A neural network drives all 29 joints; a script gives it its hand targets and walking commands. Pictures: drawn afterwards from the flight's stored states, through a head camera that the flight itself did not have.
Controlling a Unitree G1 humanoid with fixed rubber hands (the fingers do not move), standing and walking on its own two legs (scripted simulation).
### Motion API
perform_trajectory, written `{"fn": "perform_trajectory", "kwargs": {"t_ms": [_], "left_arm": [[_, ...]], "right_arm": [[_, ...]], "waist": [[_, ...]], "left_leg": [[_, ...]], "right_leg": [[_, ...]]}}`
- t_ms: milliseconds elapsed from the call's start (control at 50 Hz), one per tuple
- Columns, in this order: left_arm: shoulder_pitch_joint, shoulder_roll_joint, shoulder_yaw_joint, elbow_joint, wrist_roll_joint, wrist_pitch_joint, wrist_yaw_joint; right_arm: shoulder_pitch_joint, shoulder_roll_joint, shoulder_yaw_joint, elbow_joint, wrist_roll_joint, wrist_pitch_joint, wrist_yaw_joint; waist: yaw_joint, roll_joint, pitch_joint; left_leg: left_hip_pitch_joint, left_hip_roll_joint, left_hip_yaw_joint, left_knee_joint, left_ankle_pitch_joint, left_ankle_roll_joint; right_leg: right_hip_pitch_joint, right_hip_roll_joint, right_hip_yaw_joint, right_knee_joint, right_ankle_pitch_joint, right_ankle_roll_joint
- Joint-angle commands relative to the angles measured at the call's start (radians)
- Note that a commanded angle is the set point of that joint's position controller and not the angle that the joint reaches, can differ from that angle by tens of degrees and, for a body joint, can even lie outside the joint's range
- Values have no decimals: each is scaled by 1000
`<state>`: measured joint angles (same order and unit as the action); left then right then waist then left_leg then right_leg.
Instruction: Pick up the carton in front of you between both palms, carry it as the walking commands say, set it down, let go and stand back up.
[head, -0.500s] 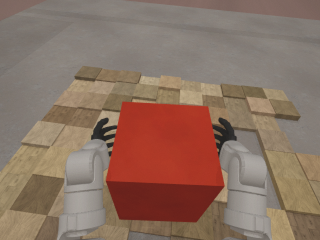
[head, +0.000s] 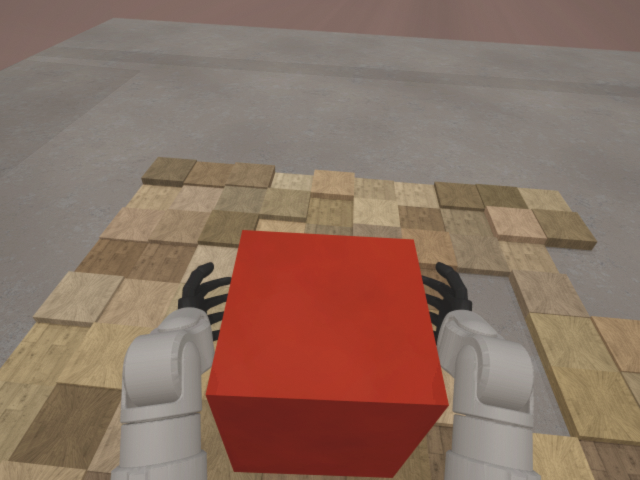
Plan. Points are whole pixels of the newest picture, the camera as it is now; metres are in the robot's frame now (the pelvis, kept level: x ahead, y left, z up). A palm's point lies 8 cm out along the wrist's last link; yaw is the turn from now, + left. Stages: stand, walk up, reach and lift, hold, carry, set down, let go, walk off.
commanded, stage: carry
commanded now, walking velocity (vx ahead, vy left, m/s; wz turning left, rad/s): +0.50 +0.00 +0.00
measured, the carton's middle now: (320, 359) +0.29 +0.00 +0.04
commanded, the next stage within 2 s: none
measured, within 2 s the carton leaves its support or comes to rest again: neither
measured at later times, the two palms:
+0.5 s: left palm (265, 229) +0.44 +0.08 +0.12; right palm (466, 227) +0.46 -0.22 +0.11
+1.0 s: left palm (280, 102) +0.89 +0.09 +0.12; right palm (411, 103) +0.89 -0.21 +0.13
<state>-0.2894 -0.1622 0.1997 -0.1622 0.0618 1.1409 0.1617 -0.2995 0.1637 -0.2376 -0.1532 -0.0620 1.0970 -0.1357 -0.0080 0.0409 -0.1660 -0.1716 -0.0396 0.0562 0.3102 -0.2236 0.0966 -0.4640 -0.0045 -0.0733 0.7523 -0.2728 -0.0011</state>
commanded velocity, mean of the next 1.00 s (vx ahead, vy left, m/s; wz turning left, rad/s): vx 0.50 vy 0.00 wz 0.00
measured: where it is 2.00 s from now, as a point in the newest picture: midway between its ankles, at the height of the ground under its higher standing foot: (317, 274)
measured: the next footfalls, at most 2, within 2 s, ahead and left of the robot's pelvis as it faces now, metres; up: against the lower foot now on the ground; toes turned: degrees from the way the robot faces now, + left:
right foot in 0.22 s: +0.17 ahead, -0.17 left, +0.02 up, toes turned -8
left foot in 0.68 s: +0.54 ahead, +0.07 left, +0.03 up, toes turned +11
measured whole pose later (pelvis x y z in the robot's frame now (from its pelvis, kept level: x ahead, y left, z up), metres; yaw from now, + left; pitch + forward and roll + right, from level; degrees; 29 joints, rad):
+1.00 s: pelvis +0.52 -0.05 +0.00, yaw +1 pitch +6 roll +1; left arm -0.59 -0.09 0.26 -0.25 0.00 1.06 0.20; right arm -0.62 0.09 -0.26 -0.21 0.06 1.02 -0.21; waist -0.07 -0.03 0.09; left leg -0.30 0.04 0.17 0.48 -0.50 -0.01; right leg -0.66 -0.04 -0.08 0.90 -0.50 -0.07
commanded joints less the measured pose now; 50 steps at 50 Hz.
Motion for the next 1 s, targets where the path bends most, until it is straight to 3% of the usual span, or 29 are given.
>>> {"fn": "perform_trajectory", "kwargs": {"t_ms": [0,80,140,180,200,220,240,260,280,320,380,440,480,520,580,620,660,680,700,720,740,760,780,800,820,840,920,960,980], "left_arm": [[-398,-827,-695,-166,-212,-7,-85],[-233,-811,-695,-247,-199,12,-87],[-176,-813,-716,-329,-215,25,-96],[-117,-815,-719,-360,-223,28,-104],[-75,-809,-719,-386,-228,27,-108],[-59,-774,-721,-375,-219,29,-110],[-98,-785,-723,-406,-225,25,-114],[-98,-813,-745,-434,-244,19,-120],[-133,-853,-779,-496,-279,7,-127],[-146,-834,-799,-503,-302,10,-131],[-97,-755,-804,-470,-313,27,-144],[-117,-646,-781,-429,-307,40,-141],[-165,-558,-732,-399,-289,41,-115],[-225,-490,-659,-358,-256,28,-84],[-330,-445,-593,-273,-227,3,-36],[-417,-451,-563,-200,-224,-24,-9],[-507,-436,-538,-133,-200,-44,15],[-617,-426,-533,-146,-197,-60,28],[-615,-403,-512,-99,-167,-58,44],[-636,-443,-530,-117,-200,-66,47],[-702,-484,-522,-113,-200,-83,48],[-773,-532,-518,-148,-242,-99,43],[-840,-558,-525,-178,-245,-109,38],[-837,-565,-528,-152,-236,-116,45],[-860,-604,-512,-196,-227,-133,48],[-821,-557,-512,-117,-199,-127,47],[-807,-446,-484,-142,-145,-93,40],[-776,-473,-497,-90,-165,-56,22],[-755,-501,-509,-110,-183,-49,14]], "right_arm": [[-347,808,730,-144,254,47,103],[-241,791,745,-250,279,62,106],[-141,797,759,-305,283,74,119],[-110,805,791,-348,291,87,126],[-79,803,800,-363,310,92,130],[-100,780,801,-405,306,97,133],[-131,782,814,-412,314,98,137],[-131,786,817,-428,326,92,140],[-133,814,821,-442,330,77,141],[-72,799,803,-418,287,70,131],[54,744,761,-365,213,79,111],[51,674,736,-315,167,91,79],[-20,610,704,-274,160,92,52],[-175,549,702,-310,172,82,21],[-348,519,661,-250,194,64,-11],[-417,505,629,-188,199,36,-26],[-424,471,584,-83,191,13,-37],[-519,472,578,-84,185,-4,-40],[-542,433,553,-27,185,-7,-45],[-566,453,557,-36,217,-25,-44],[-654,515,577,-58,243,-40,-40],[-728,569,606,-120,303,-61,-36],[-731,601,616,-124,319,-69,-32],[-764,630,616,-139,344,-78,-20],[-830,689,652,-175,387,-88,-7],[-829,667,661,-173,387,-85,-1],[-768,590,660,-93,365,-37,0],[-716,564,634,-92,314,-7,-5],[-735,595,649,-108,307,7,-2]], "waist": [[-29,43,-74],[-29,120,-77],[-20,175,-90],[9,58,-124],[39,-30,-211],[56,-317,-233],[63,-311,-175],[56,-172,-171],[52,-81,-194],[17,-28,-115],[18,-122,-21],[16,-150,43],[37,-177,107],[42,-234,122],[33,-203,121],[25,-212,66],[-50,-175,-79],[-107,-120,-145],[-124,163,-301],[-88,383,-378],[-103,246,-401],[-134,148,-396],[-150,39,-387],[-127,49,-373],[-96,84,-376],[-75,71,-339],[9,197,-307],[90,132,-292],[130,-14,-338]], "left_leg": [[357,289,-253,-78,198,8],[334,297,-247,-56,256,44],[268,293,-167,-21,284,59],[53,216,-12,194,506,-8],[-187,148,63,411,442,-70],[-486,25,98,710,63,-115],[-628,18,-5,888,-320,-100],[-645,75,-64,964,-337,-96],[-665,108,-94,962,-311,-80],[-582,185,-76,781,-108,-94],[-520,178,-4,584,115,-115],[-497,149,68,382,215,-114],[-451,132,123,283,244,-104],[-425,109,147,239,233,-96],[-383,118,131,272,248,-91],[-354,108,131,258,172,-71],[-106,20,204,253,32,-27],[80,47,168,173,0,-14],[389,303,-228,144,-10,64],[634,414,-565,57,281,207],[663,371,-391,125,434,195],[639,370,-335,173,453,196],[524,341,-343,152,341,151],[454,327,-264,111,169,96],[422,320,-245,87,94,84],[348,312,-209,64,71,82],[199,281,-7,122,115,48],[58,232,92,308,242,3],[-132,171,101,482,182,-35]], "right_leg": [[-272,-23,-46,-21,-51,27],[-224,-24,-54,-78,-93,15],[-107,-18,-104,-158,-36,2],[271,23,-129,-309,10,-36],[566,-120,116,-350,-51,-116],[748,-365,517,-441,153,-266],[768,-405,600,-415,473,-337],[717,-385,517,-363,584,-329],[688,-363,443,-385,467,-271],[501,-332,345,-545,139,-186],[388,-286,217,-644,17,-156],[430,-236,77,-632,266,-120],[388,-202,-1,-618,290,-110],[397,-208,1,-620,259,-123],[370,-211,2,-609,186,-140],[440,-208,-9,-538,298,-146],[455,-182,-67,-252,641,-126],[368,-125,-108,37,641,-77],[96,-42,-84,401,339,-26],[-230,111,-27,692,-226,-4],[-331,26,67,810,-219,-39],[-408,-4,80,815,-262,-42],[-366,-30,107,726,-229,-37],[-319,-50,103,623,-187,-47],[-266,-81,118,488,-216,-54],[-223,-62,63,417,-261,-56],[-49,-22,-52,90,-244,-75],[237,51,-131,-176,-28,-79],[500,53,-38,-145,-19,-107]]}}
